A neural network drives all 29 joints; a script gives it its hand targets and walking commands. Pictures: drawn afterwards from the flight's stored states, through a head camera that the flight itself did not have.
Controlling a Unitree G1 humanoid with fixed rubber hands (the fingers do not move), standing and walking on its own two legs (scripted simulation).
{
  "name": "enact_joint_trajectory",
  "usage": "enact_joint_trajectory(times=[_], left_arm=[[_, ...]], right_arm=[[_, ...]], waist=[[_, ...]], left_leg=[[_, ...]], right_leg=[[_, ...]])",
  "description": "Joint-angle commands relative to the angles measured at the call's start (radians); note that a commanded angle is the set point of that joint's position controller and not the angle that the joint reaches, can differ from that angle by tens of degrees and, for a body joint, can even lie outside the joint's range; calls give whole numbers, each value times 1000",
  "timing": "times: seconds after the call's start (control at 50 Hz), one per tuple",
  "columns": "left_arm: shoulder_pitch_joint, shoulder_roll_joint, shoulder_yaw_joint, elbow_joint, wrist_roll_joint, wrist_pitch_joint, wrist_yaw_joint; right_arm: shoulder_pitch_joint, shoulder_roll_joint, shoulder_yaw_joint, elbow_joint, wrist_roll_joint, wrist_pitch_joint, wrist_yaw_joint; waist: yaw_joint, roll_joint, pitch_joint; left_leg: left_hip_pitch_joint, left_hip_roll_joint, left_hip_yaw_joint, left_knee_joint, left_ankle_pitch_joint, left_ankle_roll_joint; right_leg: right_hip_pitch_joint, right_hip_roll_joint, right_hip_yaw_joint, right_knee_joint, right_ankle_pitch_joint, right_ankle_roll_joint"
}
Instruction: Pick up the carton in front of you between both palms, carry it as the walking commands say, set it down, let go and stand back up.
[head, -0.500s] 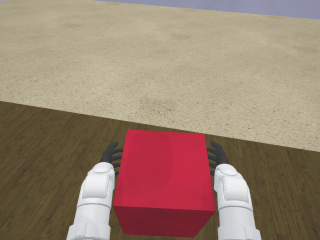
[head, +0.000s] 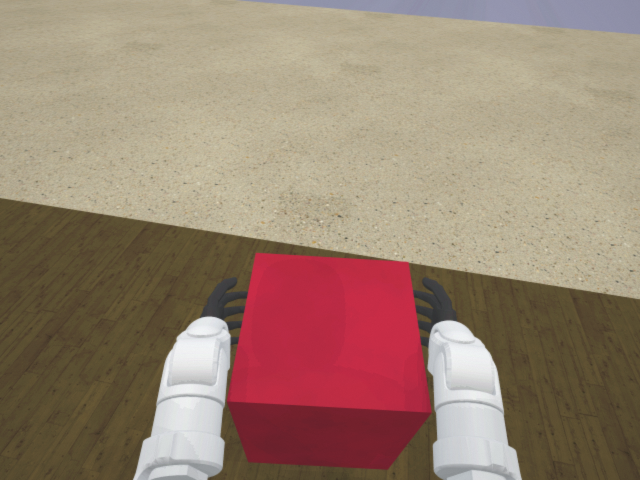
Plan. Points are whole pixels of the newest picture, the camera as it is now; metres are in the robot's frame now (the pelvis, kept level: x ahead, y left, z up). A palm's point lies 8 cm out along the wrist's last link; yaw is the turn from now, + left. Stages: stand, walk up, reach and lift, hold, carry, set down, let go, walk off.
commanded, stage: hold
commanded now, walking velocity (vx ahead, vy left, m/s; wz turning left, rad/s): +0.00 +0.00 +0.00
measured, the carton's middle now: (324, 366) +0.28 +0.00 -0.02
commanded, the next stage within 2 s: carry in 0.14 s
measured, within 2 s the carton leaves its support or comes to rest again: neither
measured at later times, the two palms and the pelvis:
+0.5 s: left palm (229, 279) +0.36 +0.14 +0.07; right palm (440, 276) +0.37 -0.16 +0.08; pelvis +0.09 -0.01 -0.01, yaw +1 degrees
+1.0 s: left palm (264, 170) +0.62 +0.12 +0.09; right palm (420, 169) +0.64 -0.18 +0.09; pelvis +0.36 -0.04 +0.00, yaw +1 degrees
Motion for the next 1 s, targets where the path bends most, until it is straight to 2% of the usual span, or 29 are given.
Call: enact_joint_trajectory(times=[0.0, 0.1, 0.12, 0.16, 0.18, 0.24, 0.28, 0.32, 0.34, 0.36, 0.38, 0.42, 0.46, 0.48, 0.5, 0.52, 0.54, 0.56, 0.6, 0.66, 0.7, 0.72, 0.74, 0.76, 0.78, 0.82, 0.84, 0.88, 0.98], left_arm=[[-553, -916, -549, -59, -283, -46, -241], [-529, -911, -554, -76, -287, -44, -239], [-544, -911, -566, -88, -292, -42, -239], [-545, -913, -588, -129, -310, -38, -232], [-554, -915, -611, -159, -328, -34, -228], [-562, -911, -702, -255, -392, 3, -215], [-551, -891, -755, -319, -432, 49, -204], [-562, -866, -789, -375, -467, 106, -193], [-540, -844, -793, -383, -478, 138, -186], [-512, -817, -789, -386, -483, 167, -177], [-493, -808, -792, -414, -488, 197, -166], [-493, -800, -806, -500, -511, 250, -148], [-458, -811, -834, -574, -539, 297, -138], [-425, -814, -840, -596, -548, 319, -136], [-420, -819, -846, -625, -563, 344, -142], [-439, -824, -859, -642, -587, 369, -154], [-437, -835, -871, -637, -601, 384, -165], [-424, -851, -867, -638, -611, 391, -175], [-392, -857, -859, -669, -624, 405, -180], [-374, -857, -851, -719, -618, 420, -165], [-346, -830, -832, -724, -602, 433, -150], [-332, -813, -818, -716, -589, 441, -144], [-299, -787, -797, -690, -565, 449, -137], [-316, -774, -784, -669, -549, 454, -131], [-345, -781, -786, -689, -554, 464, -126], [-391, -809, -797, -702, -571, 476, -123], [-411, -827, -808, -709, -582, 477, -127], [-424, -856, -829, -703, -602, 474, -142], [-371, -876, -846, -681, -627, 460, -183]], right_arm=[[-452, 925, 551, 26, 265, -5, 248], [-426, 924, 557, 10, 269, -2, 245], [-443, 919, 563, -2, 284, 1, 245], [-434, 925, 592, -32, 296, 6, 236], [-441, 927, 618, -67, 311, 12, 230], [-424, 918, 695, -165, 357, 49, 204], [-412, 892, 747, -239, 391, 95, 186], [-428, 869, 794, -309, 426, 155, 172], [-441, 857, 813, -337, 446, 189, 169], [-447, 843, 834, -361, 472, 224, 167], [-465, 839, 856, -383, 506, 254, 168], [-447, 854, 886, -423, 566, 300, 170], [-377, 867, 897, -460, 597, 338, 163], [-339, 870, 894, -473, 600, 357, 159], [-293, 861, 878, -478, 583, 372, 151], [-258, 846, 863, -479, 558, 386, 143], [-248, 841, 862, -515, 544, 401, 135], [-256, 853, 869, -556, 544, 417, 128], [-267, 893, 877, -623, 565, 434, 126], [-303, 871, 893, -694, 598, 460, 134], [-298, 836, 896, -703, 616, 480, 139], [-288, 813, 892, -704, 620, 491, 142], [-319, 779, 889, -717, 629, 506, 146], [-369, 766, 897, -728, 647, 524, 153], [-376, 769, 894, -700, 651, 532, 157], [-364, 800, 876, -654, 653, 534, 161], [-346, 817, 869, -635, 642, 531, 160], [-317, 856, 865, -603, 613, 519, 153], [-223, 907, 855, -578, 540, 486, 130]], waist=[[0, 6, -216], [0, 5, -220], [-1, 32, -203], [1, 40, -207], [0, 45, -192], [0, 102, -247], [-1, 124, -292], [2, 10, -263], [15, -147, -248], [24, -258, -212], [28, -255, -185], [25, -159, -248], [10, -121, -338], [3, -85, -379], [-17, 94, -393], [-24, 288, -338], [-33, 270, -285], [-36, 194, -264], [-35, 103, -301], [-21, 163, -330], [4, 118, -342], [14, 60, -381], [45, -147, -382], [41, -316, -346], [28, -200, -323], [25, -36, -335], [21, -9, -333], [21, -59, -321], [21, -117, -249]], left_leg=[[47, -54, 63, -62, 113, -8], [55, -56, 62, -63, 147, -8], [-73, 118, 41, 15, 7, 5], [-163, 116, -27, -47, -421, 31], [-191, 124, -44, -61, -537, 40], [-164, 182, -80, -59, -441, 68], [-166, 198, -75, -50, -443, 89], [-304, 143, 32, 86, -432, 55], [-427, 86, 140, 266, -363, 18], [-573, 49, 220, 370, -312, -7], [-632, 63, 219, 329, -341, -1], [-521, 52, 240, 213, -275, 9], [-212, 15, 308, 29, -95, 11], [24, 53, 271, -9, -54, 18], [176, 215, 16, -109, -190, 74], [294, 393, -248, -102, -30, 182], [321, 447, -297, -78, 154, 255], [345, 451, -265, -65, 299, 263], [337, 417, -148, -76, 260, 202], [149, 318, 76, -80, 186, 120], [-93, 243, 228, 42, 107, 73], [-240, 214, 290, 174, 99, 43], [-415, 128, 359, 459, -46, -13], [-668, 30, 294, 668, -310, -27], [-749, 98, 179, 801, -340, 13], [-768, 161, 148, 835, -256, 33], [-740, 177, 146, 766, -196, 29], [-678, 149, 192, 628, -125, 15], [-635, 87, 297, 324, 23, 7]], right_leg=[[27, 62, -75, -60, 125, 2], [40, 63, -72, -62, 161, 5], [-90, -107, -46, 27, 26, -11], [-166, -76, -27, 22, -365, -19], [-211, -67, -37, 38, -461, -19], [-239, -39, -141, 168, -249, -11], [-225, -27, -184, 131, -228, -16], [-142, -119, -55, 1, -341, -49], [-61, -230, 112, -93, -416, -96], [33, -324, 265, -148, -345, -152], [67, -359, 321, -147, -187, -196], [75, -326, 184, -79, 14, -184], [-43, -234, -28, 29, 6, -117], [-199, -189, -121, 113, -49, -82], [-374, -118, -241, 327, -91, -38], [-634, -58, -288, 452, -229, -11], [-753, -70, -248, 475, -383, -26], [-807, -84, -227, 496, -424, -34], [-760, -98, -225, 374, -349, -33], [-466, -48, -310, 189, -129, -25], [-95, -1, -391, 54, 24, -30], [135, -34, -369, 63, 4, -46], [228, -243, -6, -108, -228, -98], [322, -442, 374, -164, -124, -232], [304, -491, 392, -137, 0, -282], [271, -445, 236, -108, 170, -243], [247, -414, 144, -126, 211, -201], [217, -351, 1, -148, 296, -149], [201, -268, -188, -146, 471, -134]])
